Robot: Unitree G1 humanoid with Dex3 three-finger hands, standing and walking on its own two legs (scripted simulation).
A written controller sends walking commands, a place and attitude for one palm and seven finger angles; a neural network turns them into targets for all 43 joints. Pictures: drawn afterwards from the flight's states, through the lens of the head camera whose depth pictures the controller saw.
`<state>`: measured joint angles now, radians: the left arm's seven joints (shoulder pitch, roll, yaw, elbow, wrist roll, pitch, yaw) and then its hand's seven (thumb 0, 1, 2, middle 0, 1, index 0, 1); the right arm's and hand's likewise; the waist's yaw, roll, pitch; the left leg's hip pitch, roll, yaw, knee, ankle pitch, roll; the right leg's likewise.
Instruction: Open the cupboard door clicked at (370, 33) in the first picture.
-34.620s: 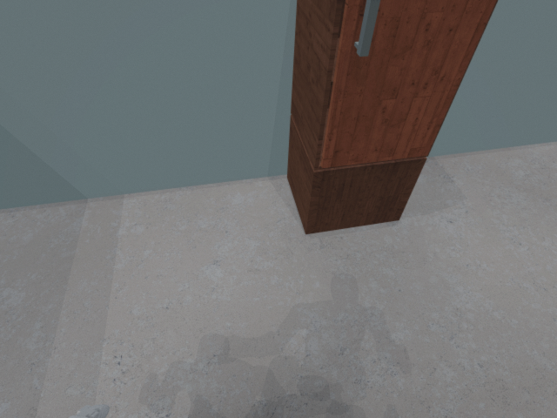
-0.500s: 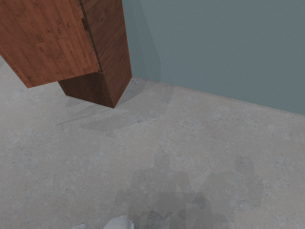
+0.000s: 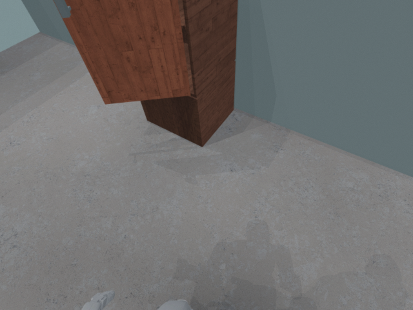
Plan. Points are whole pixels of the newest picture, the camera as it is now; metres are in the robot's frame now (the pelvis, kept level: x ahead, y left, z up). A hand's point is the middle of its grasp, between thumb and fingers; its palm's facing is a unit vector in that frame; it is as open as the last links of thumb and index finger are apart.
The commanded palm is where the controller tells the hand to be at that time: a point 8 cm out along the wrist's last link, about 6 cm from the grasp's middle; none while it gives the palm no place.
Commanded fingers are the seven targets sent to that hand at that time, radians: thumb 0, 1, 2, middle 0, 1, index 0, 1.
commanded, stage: turn to face it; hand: left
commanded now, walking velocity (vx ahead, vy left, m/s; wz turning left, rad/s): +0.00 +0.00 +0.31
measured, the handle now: out of the picture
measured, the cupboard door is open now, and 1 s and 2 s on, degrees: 39 39 39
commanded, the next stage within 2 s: take the last steps up to it in 0.14 s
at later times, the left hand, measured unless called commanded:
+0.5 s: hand out of the picture +0.00 +0.23 -0.16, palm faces +0.23 -0.95 -0.21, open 7.4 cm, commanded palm none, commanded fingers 0.00 0.90 0.90 -0.20 -0.30 -0.20 -0.30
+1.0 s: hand out of the picture +0.08 +0.23 -0.15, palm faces +0.34 -0.92 -0.20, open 7.3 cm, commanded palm none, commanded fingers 0.00 0.90 0.90 -0.20 -0.30 -0.20 -0.30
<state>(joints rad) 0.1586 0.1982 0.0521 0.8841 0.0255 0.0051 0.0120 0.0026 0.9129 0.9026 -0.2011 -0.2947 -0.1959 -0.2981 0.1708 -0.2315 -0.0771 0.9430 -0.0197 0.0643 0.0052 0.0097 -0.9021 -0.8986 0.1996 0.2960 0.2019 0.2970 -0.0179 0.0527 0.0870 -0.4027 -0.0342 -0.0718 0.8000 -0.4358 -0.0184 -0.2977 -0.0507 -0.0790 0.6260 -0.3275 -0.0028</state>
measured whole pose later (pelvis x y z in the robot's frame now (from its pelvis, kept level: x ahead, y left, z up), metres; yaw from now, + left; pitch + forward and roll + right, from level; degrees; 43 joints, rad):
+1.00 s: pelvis +0.15 +0.06 +0.02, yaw +17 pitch +1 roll +2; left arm 0.33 0.14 0.05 1.09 0.03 -0.08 0.00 0.00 0.93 0.90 -0.20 -0.29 -0.20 -0.30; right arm 0.21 -0.20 -0.07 1.05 -0.03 0.02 0.03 0.01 -0.91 -0.90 0.19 0.30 0.19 0.30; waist 0.02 -0.01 0.05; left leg -0.54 0.09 0.06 0.83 -0.19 -0.04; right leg -0.07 -0.13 -0.20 0.34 -0.27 0.04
